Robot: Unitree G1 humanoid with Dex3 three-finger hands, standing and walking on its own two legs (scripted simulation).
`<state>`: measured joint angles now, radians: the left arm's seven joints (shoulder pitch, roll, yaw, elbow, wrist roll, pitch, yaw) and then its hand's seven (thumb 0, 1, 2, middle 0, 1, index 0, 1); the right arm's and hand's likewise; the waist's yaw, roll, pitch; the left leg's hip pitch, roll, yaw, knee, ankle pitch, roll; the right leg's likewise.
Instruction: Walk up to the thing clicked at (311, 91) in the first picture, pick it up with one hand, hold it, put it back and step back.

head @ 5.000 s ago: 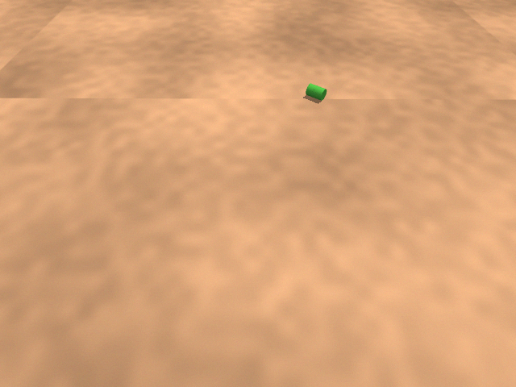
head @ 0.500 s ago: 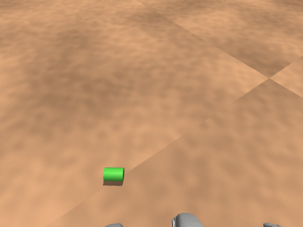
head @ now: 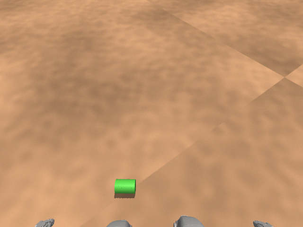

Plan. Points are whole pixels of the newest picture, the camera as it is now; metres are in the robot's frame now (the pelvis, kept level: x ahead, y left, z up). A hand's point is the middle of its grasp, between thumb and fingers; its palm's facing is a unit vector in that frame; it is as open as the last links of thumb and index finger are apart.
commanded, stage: walk up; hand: left
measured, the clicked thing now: (125, 186) +0.42 +0.17 -0.70
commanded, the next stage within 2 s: stand in 1.46 s
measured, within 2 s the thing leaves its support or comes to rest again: neither
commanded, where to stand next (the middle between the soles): +0.07 -0.05 m, yaw +0 degrees
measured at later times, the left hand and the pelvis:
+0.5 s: hand out of the picture +0.08 +0.25 -0.13, palm faces -0.02 -0.94 -0.33, open 7.4 cm; pelvis +0.02 -0.01 +0.03, yaw +0 degrees
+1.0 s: hand out of the picture +0.13 +0.23 -0.12, palm faces -0.03 -0.95 -0.32, open 7.4 cm; pelvis +0.03 -0.01 +0.04, yaw -1 degrees
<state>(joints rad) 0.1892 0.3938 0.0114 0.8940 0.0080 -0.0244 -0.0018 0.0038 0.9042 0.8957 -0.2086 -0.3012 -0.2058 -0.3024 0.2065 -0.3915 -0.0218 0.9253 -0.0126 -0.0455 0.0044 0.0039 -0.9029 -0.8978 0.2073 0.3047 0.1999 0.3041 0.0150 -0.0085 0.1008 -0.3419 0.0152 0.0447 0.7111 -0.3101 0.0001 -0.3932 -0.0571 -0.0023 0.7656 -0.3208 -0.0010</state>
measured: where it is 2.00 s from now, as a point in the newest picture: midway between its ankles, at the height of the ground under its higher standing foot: outside the picture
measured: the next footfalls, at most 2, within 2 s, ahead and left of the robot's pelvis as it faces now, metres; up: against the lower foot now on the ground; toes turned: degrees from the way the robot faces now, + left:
none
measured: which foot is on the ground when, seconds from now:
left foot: down 0.00-1.00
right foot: down 0.00-1.00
